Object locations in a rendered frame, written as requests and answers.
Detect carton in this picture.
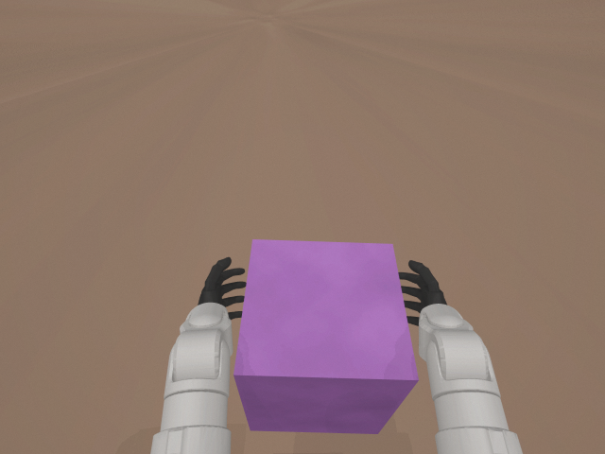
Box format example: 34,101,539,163
233,239,419,434

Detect robot right forearm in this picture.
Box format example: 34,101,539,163
419,304,523,454

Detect left robot hand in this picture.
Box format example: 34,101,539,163
198,257,247,320

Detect right robot hand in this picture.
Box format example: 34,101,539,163
398,260,447,326

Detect robot left forearm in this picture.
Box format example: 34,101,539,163
150,303,233,454

